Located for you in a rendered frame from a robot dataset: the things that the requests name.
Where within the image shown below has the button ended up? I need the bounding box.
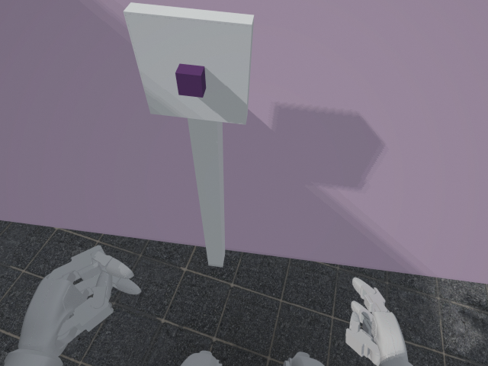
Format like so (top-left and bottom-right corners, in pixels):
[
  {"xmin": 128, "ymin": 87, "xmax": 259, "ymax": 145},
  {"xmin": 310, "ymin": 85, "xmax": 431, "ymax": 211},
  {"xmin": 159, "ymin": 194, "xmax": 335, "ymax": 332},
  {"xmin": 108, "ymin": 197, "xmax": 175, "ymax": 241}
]
[{"xmin": 175, "ymin": 64, "xmax": 206, "ymax": 98}]

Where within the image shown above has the robot left forearm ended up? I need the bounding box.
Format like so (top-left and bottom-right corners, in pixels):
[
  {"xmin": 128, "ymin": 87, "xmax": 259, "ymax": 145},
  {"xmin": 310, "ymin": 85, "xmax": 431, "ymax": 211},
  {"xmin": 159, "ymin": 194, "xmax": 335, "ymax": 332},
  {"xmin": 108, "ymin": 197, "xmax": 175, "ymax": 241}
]
[{"xmin": 4, "ymin": 349, "xmax": 63, "ymax": 366}]

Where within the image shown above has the right robot shin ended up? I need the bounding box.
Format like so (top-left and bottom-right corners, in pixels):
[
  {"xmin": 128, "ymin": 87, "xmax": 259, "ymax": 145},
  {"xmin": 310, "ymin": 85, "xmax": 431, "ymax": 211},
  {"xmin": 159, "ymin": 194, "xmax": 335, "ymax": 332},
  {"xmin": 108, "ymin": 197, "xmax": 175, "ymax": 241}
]
[{"xmin": 294, "ymin": 352, "xmax": 310, "ymax": 358}]

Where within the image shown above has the right robot hand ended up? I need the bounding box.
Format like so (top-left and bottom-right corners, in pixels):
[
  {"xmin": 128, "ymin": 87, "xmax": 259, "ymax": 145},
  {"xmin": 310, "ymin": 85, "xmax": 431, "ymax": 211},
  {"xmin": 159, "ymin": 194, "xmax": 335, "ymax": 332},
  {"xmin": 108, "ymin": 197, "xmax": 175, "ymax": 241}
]
[{"xmin": 345, "ymin": 278, "xmax": 408, "ymax": 366}]

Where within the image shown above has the panel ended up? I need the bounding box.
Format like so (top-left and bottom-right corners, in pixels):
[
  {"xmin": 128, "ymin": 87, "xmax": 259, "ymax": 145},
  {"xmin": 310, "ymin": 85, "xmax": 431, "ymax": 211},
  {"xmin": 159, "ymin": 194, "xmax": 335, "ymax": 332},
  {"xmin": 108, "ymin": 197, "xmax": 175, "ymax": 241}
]
[{"xmin": 124, "ymin": 2, "xmax": 254, "ymax": 267}]

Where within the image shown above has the left robot hand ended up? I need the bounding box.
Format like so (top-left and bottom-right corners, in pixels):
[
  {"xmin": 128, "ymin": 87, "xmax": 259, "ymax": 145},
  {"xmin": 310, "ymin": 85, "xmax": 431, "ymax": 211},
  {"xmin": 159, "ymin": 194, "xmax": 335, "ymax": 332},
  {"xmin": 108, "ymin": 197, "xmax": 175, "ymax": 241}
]
[{"xmin": 18, "ymin": 245, "xmax": 141, "ymax": 357}]

